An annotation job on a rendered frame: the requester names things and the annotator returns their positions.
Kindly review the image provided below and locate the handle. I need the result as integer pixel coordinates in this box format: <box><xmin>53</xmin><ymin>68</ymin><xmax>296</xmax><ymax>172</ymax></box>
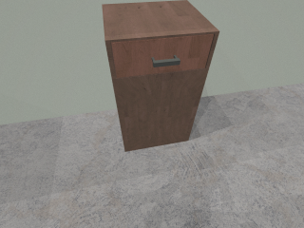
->
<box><xmin>151</xmin><ymin>55</ymin><xmax>181</xmax><ymax>67</ymax></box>

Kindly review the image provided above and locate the drawer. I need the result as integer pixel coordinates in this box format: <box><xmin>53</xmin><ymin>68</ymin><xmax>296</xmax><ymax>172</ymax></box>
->
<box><xmin>111</xmin><ymin>34</ymin><xmax>214</xmax><ymax>78</ymax></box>

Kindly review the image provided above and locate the cabinet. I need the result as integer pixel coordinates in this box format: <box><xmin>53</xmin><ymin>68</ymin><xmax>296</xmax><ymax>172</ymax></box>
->
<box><xmin>102</xmin><ymin>0</ymin><xmax>219</xmax><ymax>152</ymax></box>

